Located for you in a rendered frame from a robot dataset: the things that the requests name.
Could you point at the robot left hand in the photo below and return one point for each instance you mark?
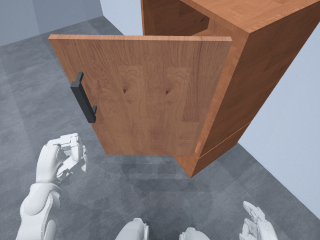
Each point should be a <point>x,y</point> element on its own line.
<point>50,168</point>

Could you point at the handle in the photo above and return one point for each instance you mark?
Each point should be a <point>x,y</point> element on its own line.
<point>82,98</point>

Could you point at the robot right hand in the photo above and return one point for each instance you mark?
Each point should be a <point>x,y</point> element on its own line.
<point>262,230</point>

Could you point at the left robot shin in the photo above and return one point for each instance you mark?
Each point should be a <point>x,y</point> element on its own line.
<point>137,219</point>

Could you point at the left robot forearm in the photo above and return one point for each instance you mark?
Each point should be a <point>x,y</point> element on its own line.
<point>39,212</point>

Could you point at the cupboard door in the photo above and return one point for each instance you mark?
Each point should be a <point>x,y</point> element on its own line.
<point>153,93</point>

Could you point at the robot shin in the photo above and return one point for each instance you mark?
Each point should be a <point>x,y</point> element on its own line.
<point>137,219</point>
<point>190,229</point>

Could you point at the right robot shin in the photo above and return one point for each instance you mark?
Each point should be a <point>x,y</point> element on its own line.
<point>190,229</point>

